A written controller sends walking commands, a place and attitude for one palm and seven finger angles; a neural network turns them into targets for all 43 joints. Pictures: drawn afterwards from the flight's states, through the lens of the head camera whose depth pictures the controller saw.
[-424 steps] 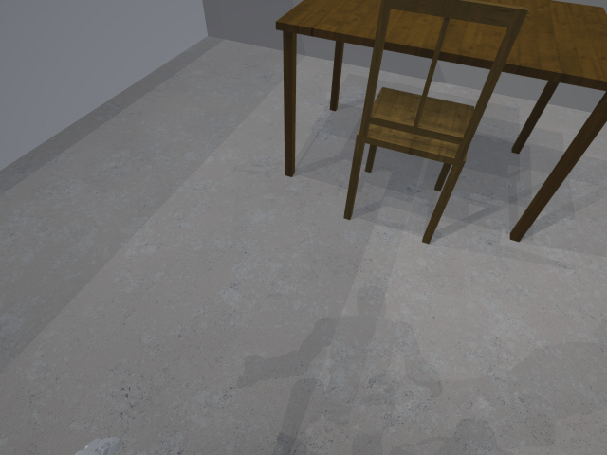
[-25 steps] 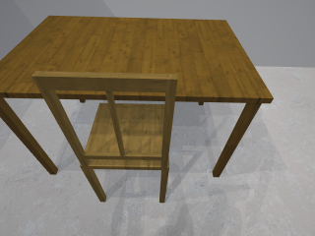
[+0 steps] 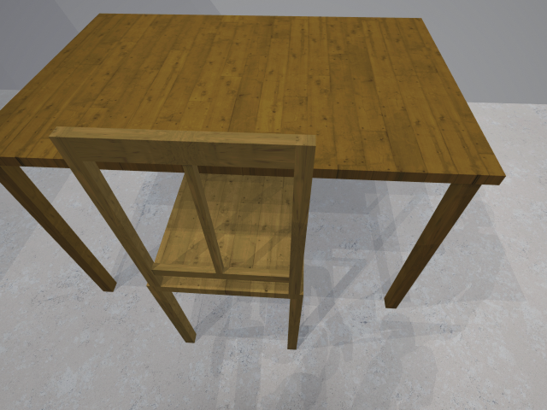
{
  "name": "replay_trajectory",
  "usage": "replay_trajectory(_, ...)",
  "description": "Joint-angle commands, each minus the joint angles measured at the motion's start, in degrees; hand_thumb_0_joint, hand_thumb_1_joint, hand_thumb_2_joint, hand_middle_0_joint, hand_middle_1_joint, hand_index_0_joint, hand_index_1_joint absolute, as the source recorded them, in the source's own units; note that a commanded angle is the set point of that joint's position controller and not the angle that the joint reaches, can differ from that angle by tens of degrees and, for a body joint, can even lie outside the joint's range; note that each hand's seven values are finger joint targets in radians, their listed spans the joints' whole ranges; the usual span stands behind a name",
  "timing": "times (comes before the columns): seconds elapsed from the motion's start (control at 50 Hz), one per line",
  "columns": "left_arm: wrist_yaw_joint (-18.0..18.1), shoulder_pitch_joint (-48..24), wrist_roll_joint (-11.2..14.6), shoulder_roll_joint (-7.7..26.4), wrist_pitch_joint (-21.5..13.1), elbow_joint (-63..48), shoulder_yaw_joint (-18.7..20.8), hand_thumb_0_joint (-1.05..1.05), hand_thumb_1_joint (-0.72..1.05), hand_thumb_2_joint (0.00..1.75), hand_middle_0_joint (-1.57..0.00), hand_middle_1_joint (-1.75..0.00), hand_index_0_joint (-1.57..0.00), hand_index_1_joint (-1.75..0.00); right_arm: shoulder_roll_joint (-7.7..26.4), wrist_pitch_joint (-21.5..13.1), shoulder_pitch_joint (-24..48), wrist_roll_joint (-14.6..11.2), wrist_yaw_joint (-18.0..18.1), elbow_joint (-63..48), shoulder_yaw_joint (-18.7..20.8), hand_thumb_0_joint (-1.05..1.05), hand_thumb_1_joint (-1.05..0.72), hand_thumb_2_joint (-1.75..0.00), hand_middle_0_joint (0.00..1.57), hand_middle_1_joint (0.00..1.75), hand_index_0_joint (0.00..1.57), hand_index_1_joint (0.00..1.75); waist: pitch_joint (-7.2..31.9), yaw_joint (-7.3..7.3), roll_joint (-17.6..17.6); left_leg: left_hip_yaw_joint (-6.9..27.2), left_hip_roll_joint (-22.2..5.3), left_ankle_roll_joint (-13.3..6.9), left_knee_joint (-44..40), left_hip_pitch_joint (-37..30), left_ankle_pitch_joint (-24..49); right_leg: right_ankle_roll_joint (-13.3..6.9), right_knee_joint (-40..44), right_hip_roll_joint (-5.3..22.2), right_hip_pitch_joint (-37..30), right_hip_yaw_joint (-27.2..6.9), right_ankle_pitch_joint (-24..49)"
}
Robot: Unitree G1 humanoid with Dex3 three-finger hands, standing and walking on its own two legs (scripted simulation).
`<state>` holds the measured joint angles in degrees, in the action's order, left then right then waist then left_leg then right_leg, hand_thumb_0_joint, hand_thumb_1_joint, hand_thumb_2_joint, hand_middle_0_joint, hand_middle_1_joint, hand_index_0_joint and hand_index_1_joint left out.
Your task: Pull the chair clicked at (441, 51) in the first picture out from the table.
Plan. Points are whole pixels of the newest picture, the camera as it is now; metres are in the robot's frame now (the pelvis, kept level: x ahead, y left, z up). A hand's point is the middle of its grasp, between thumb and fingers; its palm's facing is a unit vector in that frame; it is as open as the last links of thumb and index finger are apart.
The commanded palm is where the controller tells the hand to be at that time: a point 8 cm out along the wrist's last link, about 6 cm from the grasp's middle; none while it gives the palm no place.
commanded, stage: come to a stop and stand still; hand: left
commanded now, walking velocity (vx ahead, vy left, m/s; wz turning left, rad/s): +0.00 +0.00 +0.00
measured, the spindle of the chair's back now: (207, 226) +0.44 +0.17 -0.05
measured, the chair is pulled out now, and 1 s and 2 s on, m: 0.00 0.00 0.00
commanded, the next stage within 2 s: look again from close up in 1.12 s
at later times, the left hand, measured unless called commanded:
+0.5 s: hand out of the picture +0.06 +0.18 -0.16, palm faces +0.01 -0.98 -0.21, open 7.4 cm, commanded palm none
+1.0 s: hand out of the picture -0.01 +0.21 -0.17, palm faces +0.00 -0.98 -0.20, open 7.4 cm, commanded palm none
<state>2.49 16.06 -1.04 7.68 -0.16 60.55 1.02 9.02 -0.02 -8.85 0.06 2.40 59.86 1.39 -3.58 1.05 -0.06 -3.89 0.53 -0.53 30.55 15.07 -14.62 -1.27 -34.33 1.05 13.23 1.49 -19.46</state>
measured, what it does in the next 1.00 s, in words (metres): stands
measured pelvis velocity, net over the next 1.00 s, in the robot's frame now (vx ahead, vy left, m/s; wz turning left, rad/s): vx -0.01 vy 0.03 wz -0.02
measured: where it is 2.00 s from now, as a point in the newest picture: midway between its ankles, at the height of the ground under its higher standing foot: outside the picture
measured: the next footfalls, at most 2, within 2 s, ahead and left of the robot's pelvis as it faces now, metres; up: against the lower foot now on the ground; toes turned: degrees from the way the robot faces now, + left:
none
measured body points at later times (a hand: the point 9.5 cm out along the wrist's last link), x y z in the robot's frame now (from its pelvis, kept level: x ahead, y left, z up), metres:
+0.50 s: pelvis -0.01 +0.00 +0.00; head +0.00 +0.00 +0.45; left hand +0.05 +0.23 -0.14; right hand +0.02 -0.23 -0.15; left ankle +0.02 +0.12 -0.73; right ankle -0.02 -0.10 -0.73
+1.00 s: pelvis -0.01 +0.03 +0.01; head +0.00 +0.03 +0.46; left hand -0.01 +0.26 -0.15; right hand +0.00 -0.20 -0.15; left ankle +0.02 +0.12 -0.73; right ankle -0.02 -0.10 -0.73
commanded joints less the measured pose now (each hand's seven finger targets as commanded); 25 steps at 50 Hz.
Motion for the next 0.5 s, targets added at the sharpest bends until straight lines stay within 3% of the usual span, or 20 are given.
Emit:
replay_trajectory(0.0,0.63,0.00,-0.26,13.53,-1.09,-6.93,-0.50,0.00,0.90,0.90,-0.20,-0.30,-0.20,-0.30,7.80,-0.44,-3.38,2.05,-0.41,-6.50,1.00,0.00,-0.90,-0.90,0.20,0.30,0.20,0.30,-0.39,-3.36,1.18,8.01,-3.36,-2.32,-6.80,-7.04,15.29,-1.05,5.49,1.89,4.60,-4.85,13.85)
replay_trajectory(0.02,0.89,2.54,-0.36,9.66,-0.25,-8.31,0.49,0.00,0.90,0.90,-0.20,-0.30,-0.20,-0.30,7.71,-1.21,-4.08,1.00,-0.63,-6.70,2.79,0.00,-0.90,-0.90,0.20,0.30,0.20,0.30,5.36,-0.79,1.42,9.54,-8.66,-2.25,-3.60,-5.59,15.04,-0.15,5.97,2.75,4.94,-4.73,4.37)
replay_trajectory(0.04,0.94,2.97,-0.41,8.09,-0.52,-7.86,0.48,0.00,0.90,0.90,-0.20,-0.30,-0.20,-0.30,7.16,-1.04,-3.11,0.89,-0.71,-6.91,2.82,0.00,-0.90,-0.90,0.20,0.30,0.20,0.30,6.89,-0.92,1.26,9.18,-7.87,-2.18,-1.99,-4.94,16.59,-0.96,7.55,3.21,3.54,-6.27,9.02)
replay_trajectory(0.06,0.90,3.05,-0.21,9.02,-0.64,-8.30,0.44,0.00,0.90,0.90,-0.20,-0.30,-0.20,-0.30,6.75,-0.82,-2.73,0.69,-0.78,-7.43,2.38,0.00,-0.90,-0.90,0.20,0.30,0.20,0.30,7.23,-0.75,-0.68,7.15,-6.00,-1.64,0.23,-4.88,15.90,-1.47,8.62,4.93,1.37,-7.67,16.00)
replay_trajectory(0.1,1.07,2.54,-0.02,10.40,-0.88,-9.36,0.85,0.00,0.90,0.90,-0.20,-0.30,-0.20,-0.30,4.84,0.14,-3.82,1.04,-1.11,-8.47,1.86,0.00,-0.90,-0.90,0.20,0.30,0.20,0.30,5.27,-1.33,-8.41,3.55,-1.94,-0.30,3.03,0.26,2.88,-2.55,11.78,8.80,-0.48,-12.56,19.49)
replay_trajectory(0.14,1.12,1.43,-0.04,10.85,-0.85,-10.02,1.30,0.00,0.90,0.90,-0.20,-0.30,-0.20,-0.30,4.47,0.80,-2.86,1.18,-1.36,-8.69,2.07,0.00,-0.90,-0.90,0.20,0.30,0.20,0.30,1.77,-1.32,-7.88,3.81,-1.24,0.21,5.66,2.69,-1.45,-4.23,14.79,10.97,2.18,-14.46,12.66)
replay_trajectory(0.18,1.07,0.38,-0.11,11.21,-0.83,-10.97,1.55,0.00,0.90,0.90,-0.20,-0.30,-0.20,-0.30,4.65,0.88,-3.14,1.17,-1.54,-8.58,2.05,0.00,-0.90,-0.90,0.20,0.30,0.20,0.30,0.54,-1.58,-6.05,3.96,-1.56,0.13,6.46,3.65,-0.85,-4.70,14.82,10.72,2.23,-13.75,12.83)
replay_trajectory(0.22,1.12,-0.08,-0.01,11.43,-0.98,-11.08,1.57,0.00,0.90,0.90,-0.20,-0.30,-0.20,-0.30,4.53,0.80,-4.21,1.09,-1.70,-8.11,1.72,0.00,-0.90,-0.90,0.20,0.30,0.20,0.30,1.29,-1.95,-6.82,4.07,-1.75,-0.05,4.81,2.03,0.34,-4.14,14.32,10.14,1.48,-12.31,13.25)
replay_trajectory(0.26,1.00,-1.24,0.05,11.38,-0.87,-11.37,1.66,0.00,0.90,0.90,-0.20,-0.30,-0.20,-0.30,5.08,0.34,-4.80,1.09,-1.68,-7.37,1.72,0.00,-0.90,-0.90,0.20,0.30,0.20,0.30,1.09,-2.20,-3.84,4.46,-2.34,-0.23,2.20,-0.39,4.27,-3.31,12.85,8.22,2.97,-9.69,12.72)
replay_trajectory(0.38,0.59,-0.04,0.21,9.97,-0.74,-9.82,1.12,0.00,0.90,0.90,-0.20,-0.30,-0.20,-0.30,6.49,-0.36,-4.28,1.03,-1.67,-5.62,1.10,0.00,-0.90,-0.90,0.20,0.30,0.20,0.30,0.37,-0.89,2.64,8.01,-5.26,-1.36,-4.41,-0.73,8.29,-0.90,10.31,3.89,1.86,-5.08,7.92)
replay_trajectory(0.4,0.52,0.79,0.13,9.81,-0.78,-9.52,0.79,0.00,0.90,0.90,-0.20,-0.30,-0.20,-0.30,6.31,-0.47,-4.43,0.99,-1.73,-5.27,0.71,0.00,-0.90,-0.90,0.20,0.30,0.20,0.30,0.78,-0.39,2.62,7.96,-5.50,-1.52,-5.22,-0.81,7.96,-0.76,10.85,3.74,0.71,-5.14,7.82)
replay_trajectory(0.48,0.33,0.39,0.30,9.38,-0.95,-8.06,0.67,0.00,0.90,0.90,-0.20,-0.30,-0.20,-0.30,6.76,-0.72,-4.86,0.90,-1.59,-4.09,0.78,0.00,-0.90,-0.90,0.20,0.30,0.20,0.30,2.52,-0.90,2.75,8.17,-5.67,-1.53,-6.42,-2.25,7.14,-0.51,10.67,3.76,0.37,-4.86,7.86)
